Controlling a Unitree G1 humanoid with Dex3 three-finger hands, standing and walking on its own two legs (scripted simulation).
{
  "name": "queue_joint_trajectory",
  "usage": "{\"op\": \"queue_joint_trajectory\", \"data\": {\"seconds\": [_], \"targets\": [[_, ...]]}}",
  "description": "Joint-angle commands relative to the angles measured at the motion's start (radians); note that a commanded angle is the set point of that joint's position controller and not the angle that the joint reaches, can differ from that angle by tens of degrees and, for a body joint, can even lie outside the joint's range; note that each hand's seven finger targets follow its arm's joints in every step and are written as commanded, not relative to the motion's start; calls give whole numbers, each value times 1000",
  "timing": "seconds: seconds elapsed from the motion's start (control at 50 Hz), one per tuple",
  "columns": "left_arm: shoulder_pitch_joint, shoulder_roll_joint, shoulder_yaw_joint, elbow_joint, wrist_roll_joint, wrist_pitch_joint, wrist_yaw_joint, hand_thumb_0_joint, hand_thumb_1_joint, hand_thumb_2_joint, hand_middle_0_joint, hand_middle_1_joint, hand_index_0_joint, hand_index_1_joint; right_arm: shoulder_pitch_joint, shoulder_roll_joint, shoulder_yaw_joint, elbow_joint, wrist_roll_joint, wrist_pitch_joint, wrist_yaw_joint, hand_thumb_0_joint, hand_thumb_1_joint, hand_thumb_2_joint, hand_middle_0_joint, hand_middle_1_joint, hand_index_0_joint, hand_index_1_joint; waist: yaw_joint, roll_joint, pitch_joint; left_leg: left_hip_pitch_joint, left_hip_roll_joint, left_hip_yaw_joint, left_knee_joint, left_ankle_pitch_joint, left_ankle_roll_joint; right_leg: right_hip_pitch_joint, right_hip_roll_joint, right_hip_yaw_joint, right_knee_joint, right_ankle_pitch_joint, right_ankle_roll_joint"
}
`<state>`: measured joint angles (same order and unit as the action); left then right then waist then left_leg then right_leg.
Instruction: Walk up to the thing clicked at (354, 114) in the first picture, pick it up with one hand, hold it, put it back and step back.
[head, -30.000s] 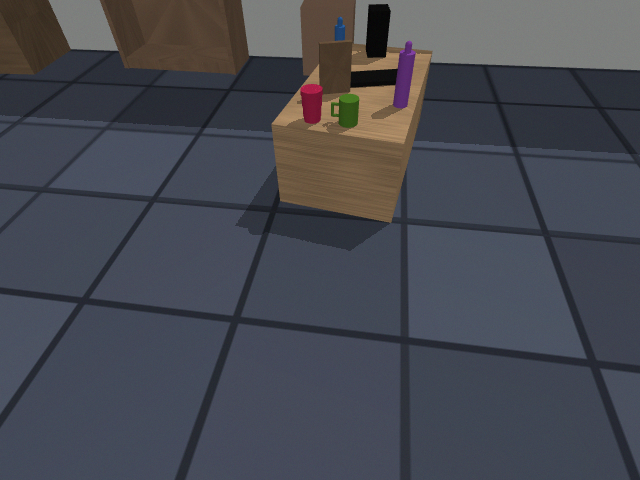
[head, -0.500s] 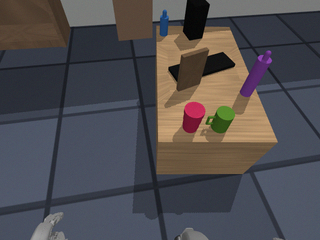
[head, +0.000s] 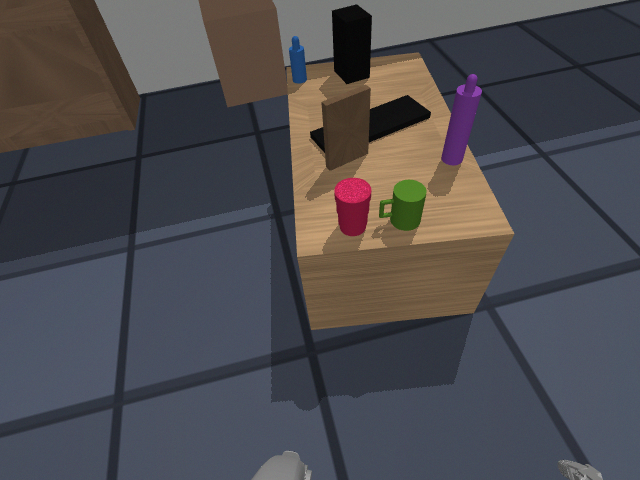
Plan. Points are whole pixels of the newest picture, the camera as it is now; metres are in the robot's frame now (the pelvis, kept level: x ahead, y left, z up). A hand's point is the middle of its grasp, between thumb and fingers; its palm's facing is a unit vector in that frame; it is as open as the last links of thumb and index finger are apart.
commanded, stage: step back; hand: right
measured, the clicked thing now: (401, 206) +0.81 -0.14 -0.28
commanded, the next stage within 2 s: none
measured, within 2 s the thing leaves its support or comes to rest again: neither
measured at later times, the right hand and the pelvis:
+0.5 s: hand out of the picture -0.03 -0.29 -0.13, palm faces -0.14 +0.90 -0.42, open 7.4 cm; pelvis -0.15 -0.03 +0.01, yaw +5 degrees
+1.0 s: hand out of the picture -0.19 -0.31 -0.17, palm faces -0.22 +0.91 -0.34, open 7.4 cm; pelvis -0.30 -0.06 -0.01, yaw +9 degrees
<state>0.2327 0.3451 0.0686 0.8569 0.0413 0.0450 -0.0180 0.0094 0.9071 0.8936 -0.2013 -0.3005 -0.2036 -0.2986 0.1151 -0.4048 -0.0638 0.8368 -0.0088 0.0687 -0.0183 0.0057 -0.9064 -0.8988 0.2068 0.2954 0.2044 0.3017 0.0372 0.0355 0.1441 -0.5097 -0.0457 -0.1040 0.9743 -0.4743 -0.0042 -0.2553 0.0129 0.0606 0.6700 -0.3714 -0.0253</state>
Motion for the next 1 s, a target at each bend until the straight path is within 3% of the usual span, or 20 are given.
{"op": "queue_joint_trajectory", "data": {"seconds": [0.0,0.06,0.14,0.24,0.28,0.3,0.38,0.5,0.56,0.58,0.6,0.62,0.64,0.7,0.72,0.82,0.9,0.94,0.96,0.98], "targets": [[-180,263,82,-144,-2,-31,38,0,900,900,-200,-300,-200,-300,81,-176,-34,-43,19,-37,-20,0,-900,-900,200,300,200,300,-76,-206,-77,15,-87,-58,247,28,2,-79,-193,108,-244,452,-123],[-73,254,76,-145,6,-29,45,0,900,900,-200,-300,-200,-300,62,-164,-22,-56,8,-48,-24,0,-900,-900,200,300,200,300,-1,-201,-115,-2,-65,-17,135,2,-18,61,-198,123,-204,492,-151],[-39,254,78,-148,2,-18,60,0,900,900,-200,-300,-200,-300,61,-148,-22,-74,-8,-60,-21,0,-900,-900,200,300,200,300,30,-232,-187,16,12,23,-141,-57,-18,242,-282,182,-141,609,-191],[-99,260,56,-174,-22,7,46,0,900,900,-200,-300,-200,-300,185,-175,-46,-10,-17,-63,-14,0,-900,-900,200,300,200,300,-29,-173,-263,296,38,59,-561,321,37,106,-211,135,-10,464,-93],[-123,209,42,-189,-32,6,44,0,900,900,-200,-300,-200,-300,108,-319,-73,-42,-31,-56,-5,0,-900,-900,200,300,200,300,-23,155,-211,351,362,-340,-613,516,218,-202,36,-51,219,-73,4],[-182,240,64,-193,-23,6,55,0,900,900,-200,-300,-200,-300,76,-368,-82,-62,-34,-57,-3,0,-900,-900,200,300,200,300,-79,230,-187,197,486,-470,-652,554,347,-159,38,30,442,-297,21],[-63,234,64,-115,-36,8,38,0,900,900,-200,-300,-200,-300,-36,-224,-39,-83,-37,-62,-15,0,-900,-900,200,300,200,300,17,67,-138,208,298,-114,-554,663,238,-184,88,93,593,-150,10],[-40,198,42,-91,-27,-29,42,0,900,900,-200,-300,-200,-300,20,-214,-44,-80,-27,-32,-2,0,-900,-900,200,300,200,300,-31,216,-186,428,277,-81,-433,693,229,-137,-7,-7,53,-138,44],[38,204,46,-24,-17,-53,54,0,900,900,-200,-300,-200,-300,-14,-225,-41,-78,-10,0,9,0,-900,-900,200,300,200,300,-9,162,-264,377,197,-11,-285,606,149,71,20,-105,-349,196,41],[32,255,56,-14,-5,-58,58,0,900,900,-200,-300,-200,-300,-13,-180,-28,-83,-3,0,10,0,-900,-900,200,300,200,300,-13,88,-249,217,145,-30,-248,419,110,154,-33,19,-300,263,27],[53,348,82,-19,5,-62,57,0,900,900,-200,-300,-200,-300,-6,-132,-13,-105,1,-5,8,0,-900,-900,200,300,200,300,-5,-176,-215,-21,17,-9,-129,78,53,187,-201,289,-299,281,-27],[-15,446,101,-52,11,-56,58,0,900,900,-200,-300,-200,-300,-50,-147,-27,-128,-7,4,-5,0,-900,-900,200,300,200,300,36,-272,-168,-28,-35,-67,96,-145,9,-42,-438,489,-353,286,-230],[-72,446,104,-78,-6,-64,66,0,900,900,-200,-300,-200,-300,-54,-196,-58,-115,1,10,-11,0,-900,-900,200,300,200,300,20,-255,-105,31,25,-140,234,-144,0,-215,-488,568,-380,268,-284],[-170,295,66,-73,-4,-66,72,0,900,900,-200,-300,-200,-300,42,-197,-44,-41,6,2,6,0,-900,-900,200,300,200,300,-78,-69,-121,-9,-58,-113,279,6,0,-29,-252,135,-186,513,-155],[-131,285,66,-59,-2,-68,71,0,900,900,-200,-300,-200,-300,46,-172,-36,-38,3,-2,3,0,-900,-900,200,300,200,300,-61,-105,-146,-6,-67,-89,282,23,-12,2,-220,94,-174,509,-137],[34,295,81,-28,7,-73,66,0,900,900,-200,-300,-200,-300,-34,-169,-34,-52,-18,-25,9,0,-900,-900,200,300,200,300,62,-205,-168,-96,10,-29,-33,-33,-37,256,-252,212,-222,71,-165],[-30,358,91,-37,6,-65,53,0,900,900,-200,-300,-200,-300,35,-196,-51,-5,-30,-39,29,0,-900,-900,200,300,200,300,18,-305,-149,172,60,58,-341,-122,8,34,-315,243,-300,-185,-168],[-80,319,71,-45,-1,-58,48,0,900,900,-200,-300,-200,-300,156,-184,-62,68,-32,-50,37,0,-900,-900,200,300,200,300,-52,-214,-164,414,38,79,-595,88,41,-110,-238,117,-164,-128,-93],[-40,249,46,-41,-2,-55,46,0,900,900,-200,-300,-200,-300,182,-215,-77,87,-43,-58,34,0,-900,-900,200,300,200,300,-58,-1,-179,528,89,-67,-634,7,61,-259,-143,16,27,-152,-48],[-59,174,23,-58,-18,-60,46,0,900,900,-200,-300,-200,-300,157,-275,-81,65,-58,-63,32,0,-900,-900,200,300,200,300,-69,241,-142,514,311,-441,-763,-216,135,-463,-1,-108,238,-232,13]]}}
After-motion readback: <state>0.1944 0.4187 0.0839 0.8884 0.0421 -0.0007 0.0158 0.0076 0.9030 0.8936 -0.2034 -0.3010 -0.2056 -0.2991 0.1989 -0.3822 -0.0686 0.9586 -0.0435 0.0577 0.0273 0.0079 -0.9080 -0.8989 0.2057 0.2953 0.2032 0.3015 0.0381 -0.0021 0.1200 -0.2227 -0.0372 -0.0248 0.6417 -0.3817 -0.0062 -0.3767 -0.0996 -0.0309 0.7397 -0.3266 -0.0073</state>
